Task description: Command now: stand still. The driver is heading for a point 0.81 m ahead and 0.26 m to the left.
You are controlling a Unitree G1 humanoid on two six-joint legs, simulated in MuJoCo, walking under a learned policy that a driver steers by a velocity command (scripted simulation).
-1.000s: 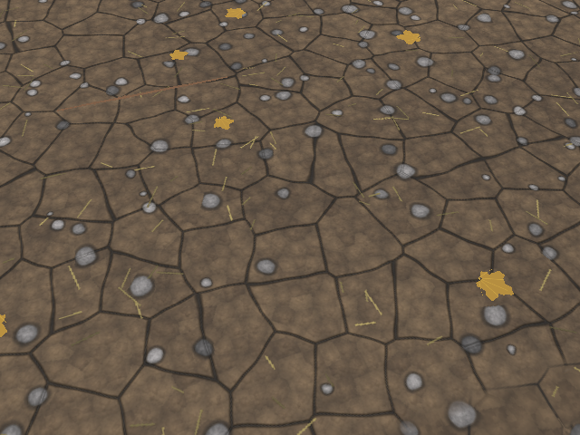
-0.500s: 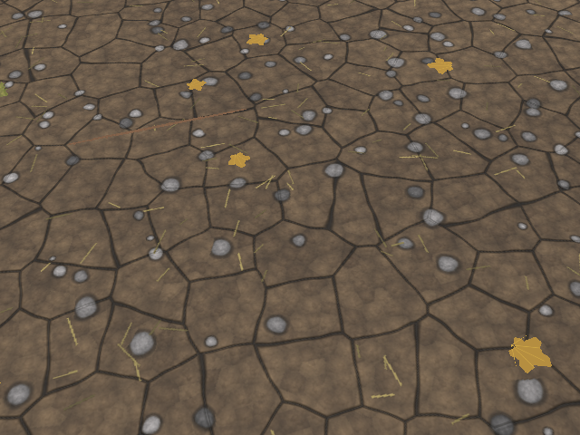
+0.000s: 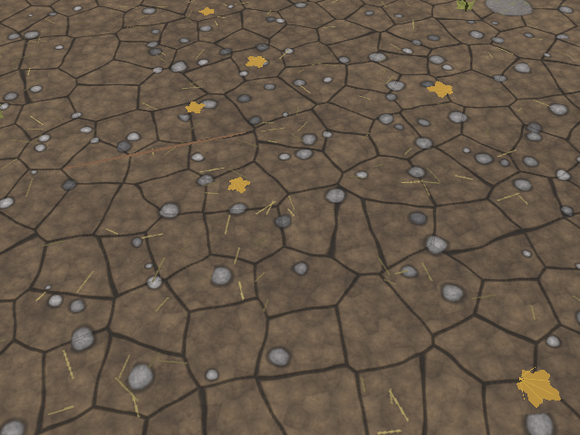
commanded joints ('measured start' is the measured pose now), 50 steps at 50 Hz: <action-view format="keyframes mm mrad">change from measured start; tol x16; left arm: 1 -5 106 18 -16 -1 -3 6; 25 -39 39 11 31 -23 -74 -21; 31 445 222 62 158 -15 -114 -43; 35 256 79 6 86 -7 -133 -48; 50 318 169 31 62 -10 -80 -4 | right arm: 1 38 -111 -21 -17 0 -5 -3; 24 192 -177 -50 51 31 -39 -11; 45 -325 -53 -23 -202 36 -86 63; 50 -177 -145 -64 -186 34 -92 74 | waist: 1 1 -1 -52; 25 -21 182 136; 28 83 137 131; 31 166 -297 -7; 35 47 -57 61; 50 -55 -124 -19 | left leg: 1 -58 26 -17 -89 270 21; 16 -70 13 -4 -123 167 16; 20 -143 23 -46 -150 -367 80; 24 -66 225 -342 -292 -505 200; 28 -221 195 -263 -217 -307 165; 30 -474 -31 46 303 -31 38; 31 -617 -70 -17 578 -218 29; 33 -715 29 -100 761 -104 82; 43 -473 42 58 161 317 22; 50 -197 -36 71 44 264 123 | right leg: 1 112 -34 31 -44 282 -38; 16 99 -29 27 -76 186 -30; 21 -81 12 -1 -20 -409 -63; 25 -199 6 -49 223 -177 -64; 28 66 13 -54 2 -162 -103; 31 456 -374 717 -339 -186 -309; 37 323 -229 233 -350 196 -183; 47 274 -244 62 -407 325 -168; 50 345 -246 17 -169 785 -129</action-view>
